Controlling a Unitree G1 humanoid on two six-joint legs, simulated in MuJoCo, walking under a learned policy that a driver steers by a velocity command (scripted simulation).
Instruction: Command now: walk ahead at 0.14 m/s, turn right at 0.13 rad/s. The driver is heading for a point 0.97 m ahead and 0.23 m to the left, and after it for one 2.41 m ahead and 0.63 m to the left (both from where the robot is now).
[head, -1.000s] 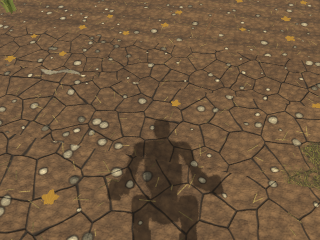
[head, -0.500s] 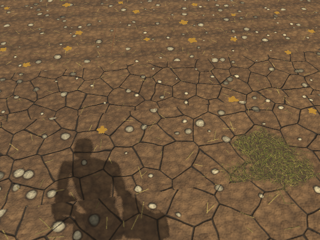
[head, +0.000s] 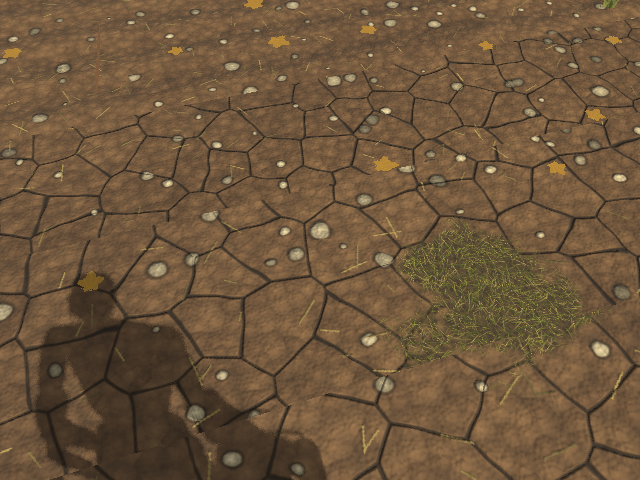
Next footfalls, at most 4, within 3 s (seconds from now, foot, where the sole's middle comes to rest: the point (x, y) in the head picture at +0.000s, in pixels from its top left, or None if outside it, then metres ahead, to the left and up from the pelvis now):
0.26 left None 0.14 0.16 -0.77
0.86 right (328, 468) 0.49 -0.02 -0.77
1.40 left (214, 354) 0.85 0.25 -0.94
1.74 right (295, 291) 1.04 0.04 -0.94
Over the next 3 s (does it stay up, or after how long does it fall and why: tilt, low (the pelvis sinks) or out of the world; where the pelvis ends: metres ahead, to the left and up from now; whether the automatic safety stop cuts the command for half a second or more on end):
stays up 0.91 0.14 -0.18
